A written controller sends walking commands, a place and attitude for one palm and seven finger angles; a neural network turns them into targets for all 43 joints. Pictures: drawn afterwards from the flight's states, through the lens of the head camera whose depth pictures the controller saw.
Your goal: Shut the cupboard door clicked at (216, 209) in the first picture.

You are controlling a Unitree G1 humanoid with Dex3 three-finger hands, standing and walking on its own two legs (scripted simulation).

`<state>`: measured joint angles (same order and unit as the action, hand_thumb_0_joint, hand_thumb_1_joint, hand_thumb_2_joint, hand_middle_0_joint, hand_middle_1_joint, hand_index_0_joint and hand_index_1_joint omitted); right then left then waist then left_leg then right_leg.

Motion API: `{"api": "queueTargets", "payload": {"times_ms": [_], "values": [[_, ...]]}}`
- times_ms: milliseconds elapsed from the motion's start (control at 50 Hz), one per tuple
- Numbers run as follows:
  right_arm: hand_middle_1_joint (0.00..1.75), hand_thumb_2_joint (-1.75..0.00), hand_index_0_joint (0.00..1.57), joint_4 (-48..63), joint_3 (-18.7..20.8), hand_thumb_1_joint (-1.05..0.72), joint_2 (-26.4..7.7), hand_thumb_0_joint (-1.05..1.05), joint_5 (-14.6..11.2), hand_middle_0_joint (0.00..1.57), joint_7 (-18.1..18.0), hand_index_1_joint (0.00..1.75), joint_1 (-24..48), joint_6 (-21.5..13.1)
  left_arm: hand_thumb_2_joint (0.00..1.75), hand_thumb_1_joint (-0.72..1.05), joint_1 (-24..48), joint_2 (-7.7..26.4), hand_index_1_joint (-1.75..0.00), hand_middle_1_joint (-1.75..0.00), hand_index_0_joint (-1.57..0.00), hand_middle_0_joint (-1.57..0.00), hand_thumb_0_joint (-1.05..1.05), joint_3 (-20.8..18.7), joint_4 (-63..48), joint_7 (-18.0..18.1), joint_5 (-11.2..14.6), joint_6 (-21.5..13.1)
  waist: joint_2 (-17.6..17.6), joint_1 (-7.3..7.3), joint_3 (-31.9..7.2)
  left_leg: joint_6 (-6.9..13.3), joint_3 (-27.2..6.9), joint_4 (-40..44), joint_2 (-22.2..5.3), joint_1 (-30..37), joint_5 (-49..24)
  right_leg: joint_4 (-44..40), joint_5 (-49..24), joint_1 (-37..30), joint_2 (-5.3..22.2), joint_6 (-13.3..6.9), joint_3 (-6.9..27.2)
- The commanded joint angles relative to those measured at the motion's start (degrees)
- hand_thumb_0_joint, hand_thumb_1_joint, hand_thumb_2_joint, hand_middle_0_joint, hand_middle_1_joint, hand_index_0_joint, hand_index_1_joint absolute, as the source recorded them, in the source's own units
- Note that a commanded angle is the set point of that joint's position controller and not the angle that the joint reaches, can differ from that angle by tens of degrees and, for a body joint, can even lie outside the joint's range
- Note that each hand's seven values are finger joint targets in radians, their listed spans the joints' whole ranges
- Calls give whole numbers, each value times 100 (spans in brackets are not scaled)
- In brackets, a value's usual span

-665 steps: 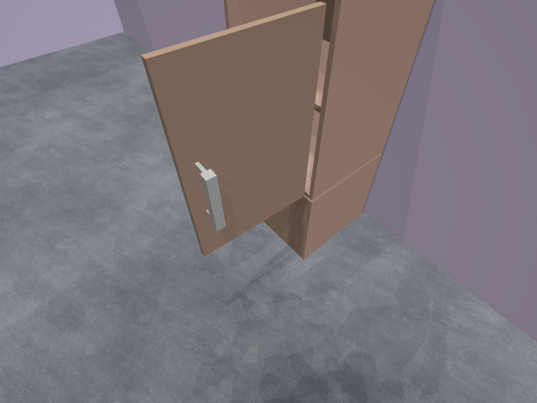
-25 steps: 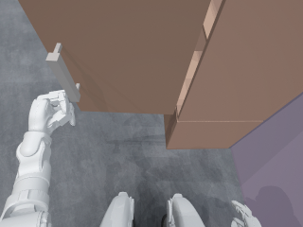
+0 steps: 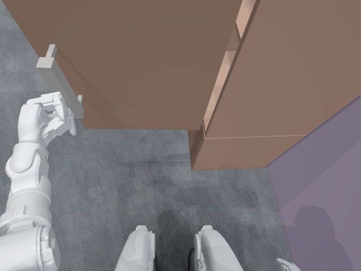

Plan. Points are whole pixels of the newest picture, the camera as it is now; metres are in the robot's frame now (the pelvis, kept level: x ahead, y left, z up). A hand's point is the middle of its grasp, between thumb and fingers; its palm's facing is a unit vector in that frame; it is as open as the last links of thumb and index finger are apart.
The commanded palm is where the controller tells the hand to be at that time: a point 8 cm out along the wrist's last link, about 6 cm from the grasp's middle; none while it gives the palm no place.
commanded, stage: bring the fist close to the handle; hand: left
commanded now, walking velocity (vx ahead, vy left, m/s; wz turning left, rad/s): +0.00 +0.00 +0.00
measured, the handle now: (66, 84) +0.51 +0.26 +0.03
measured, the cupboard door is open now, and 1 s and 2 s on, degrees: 87 74 61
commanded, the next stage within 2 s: push the door shut along its arc in 0.06 s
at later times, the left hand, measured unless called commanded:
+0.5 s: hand (70, 110) +0.45 +0.24 +0.03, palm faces -0.05 -1.00 -0.03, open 3.1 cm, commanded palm +0.45 +0.27 +0.04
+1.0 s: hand (78, 87) +0.50 +0.23 +0.03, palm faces -0.17 -0.99 -0.02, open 3.6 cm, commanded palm +0.52 +0.24 +0.04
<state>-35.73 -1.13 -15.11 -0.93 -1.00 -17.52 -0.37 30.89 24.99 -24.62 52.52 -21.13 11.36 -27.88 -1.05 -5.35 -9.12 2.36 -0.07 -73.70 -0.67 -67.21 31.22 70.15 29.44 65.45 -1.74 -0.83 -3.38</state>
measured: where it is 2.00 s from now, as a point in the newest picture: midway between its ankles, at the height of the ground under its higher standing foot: outside the picture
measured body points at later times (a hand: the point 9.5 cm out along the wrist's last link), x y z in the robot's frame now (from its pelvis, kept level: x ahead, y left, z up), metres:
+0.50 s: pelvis +0.00 +0.00 -0.01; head +0.14 +0.03 +0.42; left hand +0.44 +0.30 +0.03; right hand +0.08 -0.27 -0.12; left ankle +0.03 +0.09 -0.62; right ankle +0.03 -0.12 -0.62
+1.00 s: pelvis -0.01 +0.01 -0.02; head +0.16 +0.06 +0.39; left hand +0.51 +0.29 +0.04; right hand +0.01 -0.27 -0.12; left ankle +0.03 +0.09 -0.62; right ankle +0.03 -0.12 -0.62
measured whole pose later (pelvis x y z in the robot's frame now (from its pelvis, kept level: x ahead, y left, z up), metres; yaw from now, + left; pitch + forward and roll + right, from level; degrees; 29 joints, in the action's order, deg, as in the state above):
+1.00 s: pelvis -0.01 +0.01 -0.02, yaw -1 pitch +29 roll -7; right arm -37.4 -3.7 -16.5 -0.7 -1.2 -19.3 -0.9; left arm 57.4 39.6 -20.9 69.8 -30.0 6.6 -20.8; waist -1.5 -10.9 -8.2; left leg 2.8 -2.7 -79.8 -1.0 -78.1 31.4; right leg 73.5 28.9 74.3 -2.1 -0.7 -6.1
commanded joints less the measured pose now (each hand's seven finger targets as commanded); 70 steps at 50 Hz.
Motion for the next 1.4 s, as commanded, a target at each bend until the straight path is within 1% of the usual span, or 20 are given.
{"api": "queueTargets", "payload": {"times_ms": [0, 40, 100, 140, 220, 300, 340, 480, 500, 560, 580, 660, 700, 880, 940, 980, 1060, 1220, 1300, 1380], "values": [[30, -90, 20, 440, 402, -90, -1003, 0, 16, 20, -89, 30, -462, -179, 90, 90, 2034, 1352, -150, -150, -130, -130, 0, -25, -1156, -102, 149, -488, -697, -53, -2630, -127, -463, 985, -48, 2290, -1939, -779, -1313, -1021, -41, -97, 199], [30, -90, 20, 425, 402, -90, -1022, 0, 16, 20, -93, 30, -464, -160, 90, 90, 2015, 1446, -150, -150, -130, -130, 0, -116, -1013, -131, 172, -423, -574, -21, -2572, -111, -452, 993, -38, 2127, -1808, -809, -1261, -1140, -26, -88, 207], [30, -90, 20, 479, 405, -90, -1017, 0, 5, 20, -75, 30, -429, -151, 90, 90, 1882, 1381, -150, -150, -130, -130, 0, -44, -1168, -165, 191, -369, -832, 42, -2679, -169, -507, 1041, -69, 2453, -2102, -772, -1355, -996, -29, -117, 150], [30, -90, 20, 502, 408, -90, -999, 0, 0, 20, -63, 30, -422, -134, 90, 90, 1795, 1225, -150, -150, -130, -130, 0, 44, -1146, -102, 197, -318, -662, 15, -2573, -158, -509, 1060, -69, 2392, -2096, -807, -1364, -1008, -25, -95, 135], [30, -90, 20, 455, 372, -90, -1013, 0, 5, 20, -99, 30, -434, -112, 90, 90, 2409, 1521, -150, -150, -130, -130, 0, -50, -924, -109, 79, -363, -452, -144, -2397, -85, -437, 923, -42, 1971, -1791, -779, -1323, -1056, -23, -75, 231], [30, -90, 20, 384, 350, -90, -1070, 0, 33, 20, -123, 30, -464, -131, 90, 90, 2940, 1906, -150, -150, -130, -130, 0, -217, -778, -225, 1, -473, -755, -140, -2651, -105, -499, 825, -48, 2158, -1863, -694, -1258, -897, -43, -123, 240], [30, -90, 20, 379, 330, -90, -1051, 0, 23, 20, -111, 30, -466, -137, 90, 90, 3078, 1702, -150, -150, -130, -130, 0, 31, -577, -354, -16, -418, -855, -240, -2610, -99, -506, 778, -54, 2173, -1905, -694, -1251, -757, -42, -116, 230], [30, -90, 20, 305, 297, -90, -1172, 0, 4, 20, -144, 30, -627, -128, 90, 90, 3795, 2069, -150, -150, -130, -130, 0, -13, -270, -679, 11, -215, -806, -413, -2777, -49, -601, 607, -74, 2090, -1911, -600, -1211, -572, -75, -147, 200], [30, -90, 20, 296, 298, -90, -1173, 0, -3, 20, -136, 30, -624, -126, 90, 90, 3902, 2025, -150, -150, -130, -130, 0, 95, -315, -716, -32, -203, -1035, -406, -2865, -83, -643, 635, -85, 2264, -2017, -594, -1203, -451, -67, -153, 187], [30, -90, 20, 229, 303, -90, -1206, 0, 9, 20, -134, 30, -705, -124, 90, 90, 4140, 1977, -150, -150, -130, -130, 0, 193, -204, -755, -53, -108, -906, -553, -2833, -56, -676, 583, -103, 2224, -1858, -635, -1073, -275, -67, -131, 174], [30, -90, 20, 227, 292, -90, -1195, 0, 2, 20, -131, 30, -742, -135, 90, 90, 4304, 1922, -150, -150, -130, -130, 0, 280, -215, -793, -37, -123, -1081, -570, -2800, -77, -711, 603, -99, 2331, -1906, -603, -1069, -181, -85, -162, 145], [30, -90, 20, 175, 274, -90, -1250, 0, 12, 20, -125, 30, -830, -117, 90, 90, 4500, 2253, -150, -150, -130, -130, 0, 136, 4, -816, -156, -3, -982, -621, -2851, -32, -688, 539, -104, 2050, -1657, -627, -928, -225, -87, -150, 180], [30, -90, 20, 167, 254, -90, -1255, 0, 6, 20, -116, 30, -856, -127, 90, 90, 4749, 2161, -150, -150, -130, -130, 0, 303, 2, -883, -177, 16, -1207, -668, -2890, -55, -736, 546, -106, 2212, -1702, -593, -910, -28, -104, -176, 145], [30, -90, 20, 96, 226, -90, -1319, 0, 25, 20, -106, 30, -1088, -154, 90, 90, 5438, 2223, -150, -150, -130, -130, 0, 454, 259, -976, -295, 223, -1460, -883, -2948, -91, -899, 461, -153, 2434, -1756, -482, -878, 515, -141, -211, 48], [30, -90, 20, 71, 186, -90, -1374, 0, 40, 20, -127, 30, -1151, -148, 90, 90, 5566, 2543, -150, -150, -130, -130, 0, 314, 519, -987, -392, 347, -1334, -951, -2822, -55, -879, 401, -170, 2173, -1621, -487, -821, 502, -146, -200, 53], [30, -90, 20, 97, 183, -90, -1345, 0, 55, 20, -109, 30, -1174, -174, 90, 90, 5755, 2425, -150, -150, -130, -130, 0, 420, 357, -1045, -376, 349, -1692, -934, -3079, -93, -922, 347, -163, 2442, -1922, -389, -925, 652, -157, -226, 11], [30, -90, 20, 25, 163, -90, -1385, 0, 88, 20, -114, 30, -1252, -156, 90, 90, 6041, 2445, -150, -150, -130, -130, 0, 518, 571, -1060, -492, 512, -1633, -1085, -2909, -110, -1028, 320, -210, 2446, -1860, -369, -903, 909, -156, -207, -46], [30, -90, 20, -53, 172, -90, -1410, 0, 142, 20, -133, 30, -1405, -174, 90, 90, 6590, 2260, -150, -150, -130, -130, 0, 792, 573, -1118, -610, 761, -1990, -1275, -3203, -200, -1239, 198, -275, 2960, -2340, -249, -1044, 1416, -170, -216, -153], [30, -90, 20, -27, 135, -90, -1416, 0, 166, 20, -137, 30, -1489, -152, 90, 90, 6759, 2658, -150, -150, -130, -130, 0, 522, 599, -1084, -696, 906, -2118, -1218, -3347, -220, -1249, 105, -295, 2960, -2614, -137, -1102, 1453, -181, -227, -182], [30, -90, 20, -1, 99, -90, -1356, 0, 196, 20, -111, 30, -1541, -144, 90, 90, 6918, 2622, -150, -150, -130, -130, 0, 632, 642, -976, -871, 975, -2173, -1276, -3277, -213, -1236, 35, -288, 2873, -2702, -105, -1134, 1482, -211, -222, -189]]}}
